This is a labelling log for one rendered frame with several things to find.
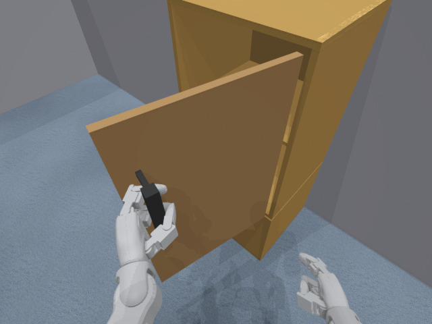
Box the robot right forearm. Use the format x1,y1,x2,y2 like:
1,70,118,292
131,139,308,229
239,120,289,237
326,306,362,324

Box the right robot hand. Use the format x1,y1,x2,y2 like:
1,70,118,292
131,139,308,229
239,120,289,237
297,252,350,321

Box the handle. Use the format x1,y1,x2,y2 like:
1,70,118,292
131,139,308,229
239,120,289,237
135,170,165,229

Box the left robot hand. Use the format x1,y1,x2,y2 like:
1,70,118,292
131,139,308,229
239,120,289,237
115,184,178,267

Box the cupboard door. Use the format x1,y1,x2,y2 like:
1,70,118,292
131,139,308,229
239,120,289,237
86,52,304,282

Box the robot left forearm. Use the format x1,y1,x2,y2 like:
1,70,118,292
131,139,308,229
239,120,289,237
107,261,163,324

